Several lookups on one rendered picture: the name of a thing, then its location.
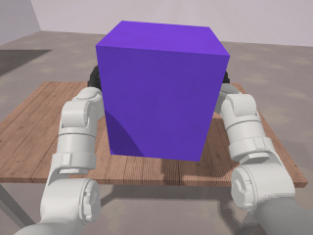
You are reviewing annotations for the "carton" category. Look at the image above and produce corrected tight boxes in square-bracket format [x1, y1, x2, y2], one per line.
[95, 21, 230, 162]

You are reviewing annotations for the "table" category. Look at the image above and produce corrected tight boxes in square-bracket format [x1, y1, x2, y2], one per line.
[0, 81, 308, 235]

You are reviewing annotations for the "robot left hand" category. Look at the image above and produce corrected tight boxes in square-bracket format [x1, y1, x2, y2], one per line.
[87, 65, 102, 92]

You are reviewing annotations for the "robot right hand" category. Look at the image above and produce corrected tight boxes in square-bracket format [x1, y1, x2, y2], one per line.
[222, 71, 230, 84]

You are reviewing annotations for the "right robot forearm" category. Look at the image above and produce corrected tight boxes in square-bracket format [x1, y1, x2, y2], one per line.
[214, 83, 295, 199]

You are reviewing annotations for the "robot left upper arm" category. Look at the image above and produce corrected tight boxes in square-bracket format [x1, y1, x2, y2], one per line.
[14, 178, 101, 235]

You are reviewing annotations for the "robot right upper arm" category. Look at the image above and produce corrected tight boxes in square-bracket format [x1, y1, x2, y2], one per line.
[231, 163, 313, 235]

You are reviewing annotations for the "left robot forearm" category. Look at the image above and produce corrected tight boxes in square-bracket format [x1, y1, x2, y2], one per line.
[40, 86, 105, 218]

